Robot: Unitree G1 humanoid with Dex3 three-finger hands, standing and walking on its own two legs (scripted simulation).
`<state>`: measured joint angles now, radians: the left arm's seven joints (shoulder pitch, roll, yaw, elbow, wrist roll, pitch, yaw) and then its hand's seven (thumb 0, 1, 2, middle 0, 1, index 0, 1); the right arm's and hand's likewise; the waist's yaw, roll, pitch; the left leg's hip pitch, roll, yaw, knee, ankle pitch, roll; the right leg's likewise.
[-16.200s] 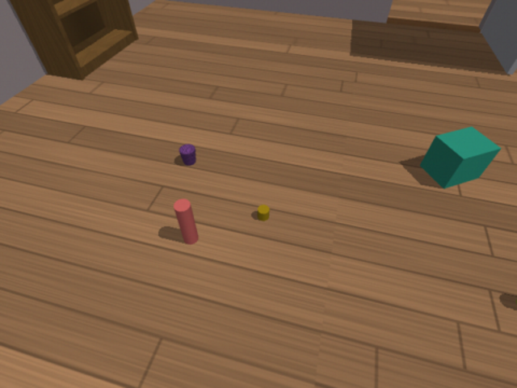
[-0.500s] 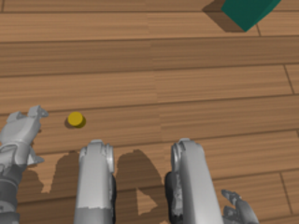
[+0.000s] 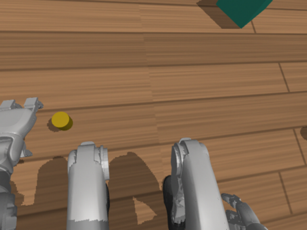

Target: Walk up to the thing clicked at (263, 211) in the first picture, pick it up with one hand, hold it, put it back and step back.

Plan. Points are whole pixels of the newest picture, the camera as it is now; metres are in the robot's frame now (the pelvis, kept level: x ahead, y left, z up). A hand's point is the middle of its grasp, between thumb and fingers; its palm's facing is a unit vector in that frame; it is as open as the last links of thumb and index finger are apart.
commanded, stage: rise first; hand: left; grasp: from above
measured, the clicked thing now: (62, 121) +0.44 +0.29 -0.32
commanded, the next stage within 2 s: approach in 0.68 s
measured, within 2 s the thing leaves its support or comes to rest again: neither
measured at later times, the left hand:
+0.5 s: hand (36, 128) +0.38 +0.32 -0.19, palm faces -0.45 -0.10 -0.89, open 14.0 cm
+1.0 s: hand (46, 125) +0.40 +0.30 -0.21, palm faces -0.46 -0.06 -0.89, open 14.0 cm
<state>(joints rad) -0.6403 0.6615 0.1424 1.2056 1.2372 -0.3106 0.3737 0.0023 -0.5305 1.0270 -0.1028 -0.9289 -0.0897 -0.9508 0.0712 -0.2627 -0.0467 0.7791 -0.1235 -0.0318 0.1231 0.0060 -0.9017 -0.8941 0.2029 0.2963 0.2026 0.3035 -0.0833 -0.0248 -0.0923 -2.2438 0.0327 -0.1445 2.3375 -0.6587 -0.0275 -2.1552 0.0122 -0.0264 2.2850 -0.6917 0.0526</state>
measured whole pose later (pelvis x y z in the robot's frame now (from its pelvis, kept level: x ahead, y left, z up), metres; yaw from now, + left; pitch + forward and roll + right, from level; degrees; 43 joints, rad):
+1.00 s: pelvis +0.01 +0.00 -0.03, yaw -1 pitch +32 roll -6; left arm -0.80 0.68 0.09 1.44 1.30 -0.29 0.51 0.00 -0.52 0.99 -0.10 -0.99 -0.10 -1.00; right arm 0.06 -0.25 0.00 0.83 -0.19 -0.07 0.15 0.00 -0.91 -0.89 0.20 0.30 0.20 0.30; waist -0.15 -0.05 -0.06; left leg -2.33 0.02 -0.17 2.45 -0.68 -0.04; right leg -2.25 0.03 -0.03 2.39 -0.70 0.06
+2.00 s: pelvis +0.01 +0.00 -0.06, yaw -4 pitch +29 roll -9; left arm -0.91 0.78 0.18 1.66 1.33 -0.22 0.66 0.00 -0.54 1.01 -0.08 -0.96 -0.07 -0.98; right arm 0.02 -0.28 0.11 0.80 -0.28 -0.15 0.22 0.00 -0.90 -0.89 0.20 0.30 0.20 0.30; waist -0.27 -0.08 0.02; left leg -2.37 0.02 -0.22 2.54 -0.69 -0.04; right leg -2.27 0.05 -0.07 2.44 -0.70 0.07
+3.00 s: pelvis +0.01 +0.01 -0.06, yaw -7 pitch +26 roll -13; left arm -0.88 0.86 0.16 1.73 1.25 -0.25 0.68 0.00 -0.48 0.93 -0.08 -1.00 -0.09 -1.00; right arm 0.02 -0.30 0.20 0.80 -0.33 -0.27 0.32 0.00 -0.90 -0.90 0.20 0.30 0.20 0.30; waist -0.29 -0.11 0.12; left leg -2.34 0.02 -0.28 2.60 -0.73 -0.03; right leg -2.21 0.07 -0.11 2.44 -0.72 0.08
